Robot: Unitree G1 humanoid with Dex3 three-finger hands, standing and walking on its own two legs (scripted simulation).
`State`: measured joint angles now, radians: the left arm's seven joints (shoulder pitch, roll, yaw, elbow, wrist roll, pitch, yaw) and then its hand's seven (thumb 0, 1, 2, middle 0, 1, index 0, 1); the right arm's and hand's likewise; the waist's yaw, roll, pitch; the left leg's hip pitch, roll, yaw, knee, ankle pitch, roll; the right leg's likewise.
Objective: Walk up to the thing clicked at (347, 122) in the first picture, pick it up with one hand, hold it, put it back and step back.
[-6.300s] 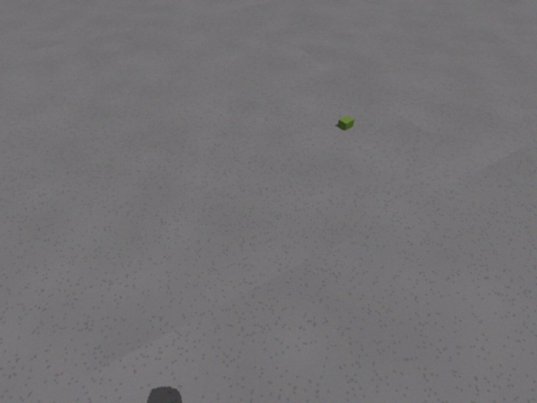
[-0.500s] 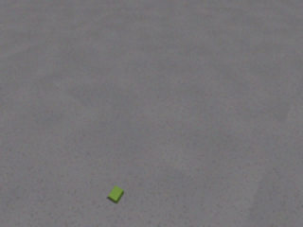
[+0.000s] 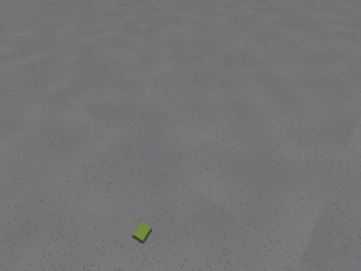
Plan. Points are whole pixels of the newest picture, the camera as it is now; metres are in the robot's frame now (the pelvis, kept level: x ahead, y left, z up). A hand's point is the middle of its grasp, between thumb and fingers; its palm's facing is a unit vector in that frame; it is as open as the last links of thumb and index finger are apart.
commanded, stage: stand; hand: left
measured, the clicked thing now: (142, 232) +0.47 +0.24 -0.76
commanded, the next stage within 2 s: none
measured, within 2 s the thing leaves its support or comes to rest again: neither
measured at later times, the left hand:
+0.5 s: hand out of the picture +0.09 +0.25 -0.16, palm faces -0.02 -0.94 -0.34, open 7.4 cm
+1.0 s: hand out of the picture +0.09 +0.25 -0.16, palm faces -0.02 -0.94 -0.34, open 7.4 cm
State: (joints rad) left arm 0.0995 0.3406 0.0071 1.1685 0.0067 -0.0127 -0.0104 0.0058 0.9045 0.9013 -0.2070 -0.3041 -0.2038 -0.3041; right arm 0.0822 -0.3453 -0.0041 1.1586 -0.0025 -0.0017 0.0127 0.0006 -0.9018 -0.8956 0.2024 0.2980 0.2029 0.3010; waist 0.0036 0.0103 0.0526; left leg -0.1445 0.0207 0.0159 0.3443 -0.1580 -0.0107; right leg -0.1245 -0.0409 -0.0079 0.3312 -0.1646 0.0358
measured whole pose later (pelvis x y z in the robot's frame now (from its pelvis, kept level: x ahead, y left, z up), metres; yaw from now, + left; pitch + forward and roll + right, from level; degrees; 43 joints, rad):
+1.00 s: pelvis +0.02 +0.00 +0.00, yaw +0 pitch -2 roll +0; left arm 0.11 0.35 0.00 1.13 0.01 -0.01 -0.01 0.01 0.90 0.90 -0.21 -0.30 -0.20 -0.30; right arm 0.09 -0.35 0.00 1.14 -0.01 -0.01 0.01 0.00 -0.90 -0.90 0.20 0.30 0.20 0.30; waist 0.00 -0.01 0.04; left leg -0.11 0.02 0.01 0.31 -0.16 -0.02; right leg -0.09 -0.04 -0.02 0.31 -0.18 0.03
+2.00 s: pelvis +0.03 +0.00 +0.00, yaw +1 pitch -2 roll +0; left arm 0.11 0.35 0.00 1.12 0.01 -0.01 0.00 0.01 0.90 0.90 -0.21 -0.30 -0.20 -0.30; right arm 0.09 -0.35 0.00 1.13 0.00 -0.01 0.00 0.00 -0.90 -0.90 0.20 0.30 0.20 0.30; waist 0.00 0.00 0.05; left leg -0.10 0.02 0.01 0.32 -0.19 -0.02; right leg -0.08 -0.04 -0.02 0.31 -0.20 0.03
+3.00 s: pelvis +0.02 -0.01 +0.00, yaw +0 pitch -2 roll +0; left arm 0.13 0.35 0.00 1.12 0.01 -0.01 -0.01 0.01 0.90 0.90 -0.21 -0.30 -0.20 -0.30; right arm 0.12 -0.35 0.00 1.13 -0.01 0.00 0.00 0.00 -0.90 -0.90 0.20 0.30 0.20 0.30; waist 0.00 0.00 0.06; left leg -0.10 0.02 0.01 0.31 -0.17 -0.02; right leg -0.09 -0.04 -0.02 0.31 -0.19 0.03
